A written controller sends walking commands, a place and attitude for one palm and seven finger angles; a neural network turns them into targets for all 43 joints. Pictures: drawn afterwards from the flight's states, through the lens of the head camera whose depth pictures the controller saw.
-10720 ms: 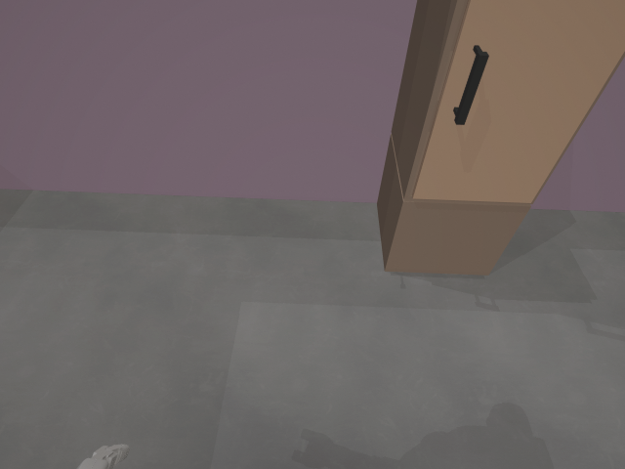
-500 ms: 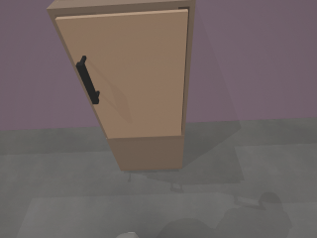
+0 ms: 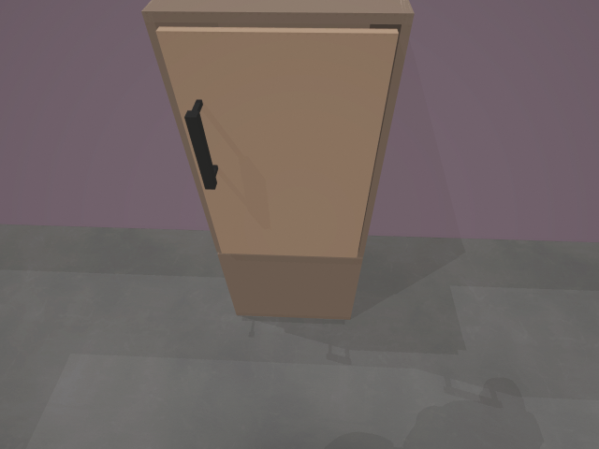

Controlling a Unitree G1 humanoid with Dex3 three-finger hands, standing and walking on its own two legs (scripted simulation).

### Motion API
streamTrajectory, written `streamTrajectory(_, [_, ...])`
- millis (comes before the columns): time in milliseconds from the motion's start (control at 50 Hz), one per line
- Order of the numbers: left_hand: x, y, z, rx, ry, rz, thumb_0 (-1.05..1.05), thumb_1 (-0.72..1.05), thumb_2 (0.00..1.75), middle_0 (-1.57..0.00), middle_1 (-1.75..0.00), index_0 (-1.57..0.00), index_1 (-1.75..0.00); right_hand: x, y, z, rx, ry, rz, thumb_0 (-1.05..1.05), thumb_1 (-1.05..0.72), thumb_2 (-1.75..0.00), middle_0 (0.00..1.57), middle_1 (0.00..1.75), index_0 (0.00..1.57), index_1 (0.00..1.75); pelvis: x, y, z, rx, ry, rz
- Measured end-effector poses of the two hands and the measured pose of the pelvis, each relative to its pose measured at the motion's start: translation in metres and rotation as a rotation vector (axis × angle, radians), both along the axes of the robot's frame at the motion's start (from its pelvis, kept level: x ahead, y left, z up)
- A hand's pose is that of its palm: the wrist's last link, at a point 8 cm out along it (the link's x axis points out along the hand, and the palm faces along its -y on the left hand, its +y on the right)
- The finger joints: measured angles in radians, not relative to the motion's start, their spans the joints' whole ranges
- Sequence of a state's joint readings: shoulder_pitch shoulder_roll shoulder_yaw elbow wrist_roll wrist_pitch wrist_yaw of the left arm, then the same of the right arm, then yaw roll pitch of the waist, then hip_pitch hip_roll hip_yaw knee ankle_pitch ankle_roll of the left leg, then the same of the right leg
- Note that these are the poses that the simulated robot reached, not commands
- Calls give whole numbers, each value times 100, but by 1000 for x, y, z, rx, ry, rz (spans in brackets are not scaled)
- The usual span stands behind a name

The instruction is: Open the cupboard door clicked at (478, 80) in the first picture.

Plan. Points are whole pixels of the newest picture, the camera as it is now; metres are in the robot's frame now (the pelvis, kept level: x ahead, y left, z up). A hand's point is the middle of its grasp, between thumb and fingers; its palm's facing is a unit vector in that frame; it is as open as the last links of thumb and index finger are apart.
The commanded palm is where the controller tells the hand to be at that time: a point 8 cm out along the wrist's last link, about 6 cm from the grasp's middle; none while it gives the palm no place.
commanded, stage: come to a stop and stand still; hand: left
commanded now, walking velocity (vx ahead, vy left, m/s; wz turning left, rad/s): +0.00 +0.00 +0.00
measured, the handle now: (204, 146) +0.61 +0.25 +0.04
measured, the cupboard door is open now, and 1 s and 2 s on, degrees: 0 0 0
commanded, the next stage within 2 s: look again from close up in 0.44 s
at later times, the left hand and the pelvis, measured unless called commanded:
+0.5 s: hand out of the picture +0.03 +0.20 -0.18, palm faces +0.02 -0.98 -0.18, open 7.3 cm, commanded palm none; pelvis +0.02 +0.03 +0.00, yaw -1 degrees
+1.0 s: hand out of the picture +0.05 +0.19 -0.17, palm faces +0.00 -0.97 -0.23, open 7.3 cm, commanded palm none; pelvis +0.02 +0.01 +0.00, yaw -2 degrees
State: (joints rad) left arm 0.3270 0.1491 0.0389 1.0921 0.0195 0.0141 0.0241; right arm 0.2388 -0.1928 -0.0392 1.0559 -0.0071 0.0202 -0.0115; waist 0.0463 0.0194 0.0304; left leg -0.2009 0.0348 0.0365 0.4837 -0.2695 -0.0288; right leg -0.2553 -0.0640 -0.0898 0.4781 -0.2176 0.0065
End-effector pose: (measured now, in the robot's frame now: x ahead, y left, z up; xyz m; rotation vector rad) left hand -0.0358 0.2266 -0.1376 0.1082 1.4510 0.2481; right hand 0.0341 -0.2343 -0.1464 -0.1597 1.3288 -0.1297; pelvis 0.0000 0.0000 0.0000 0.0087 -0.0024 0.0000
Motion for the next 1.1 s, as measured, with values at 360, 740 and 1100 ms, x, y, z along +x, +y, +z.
streamTrajectory(360, [41, 19, -10, -56, -19, -78, 0, 91, 90, -20, -30, -19, -30, -10, 40, 7, -22, 23, -46, 1, -94, -90, 20, 29, 20, 30, 16, 31, 3, -5, -14, -16])
streamTrajectory(740, [70, 23, -5, 6, -71, -130, 0, 91, 90, -20, -30, -20, -30, -26, 50, -12, 51, 52, -55, 1, -91, -90, 20, 29, 20, 30, 24, 25, -6, -6, -9, -18])
streamTrajectory(1100, [74, 3, -2, 5, -87, -127, 0, 92, 90, -20, -30, -20, -30, -12, 17, -9, 25, 27, -48, 1, -91, -90, 20, 29, 20, 30, 24, 3, -3, 6, -13, -28])
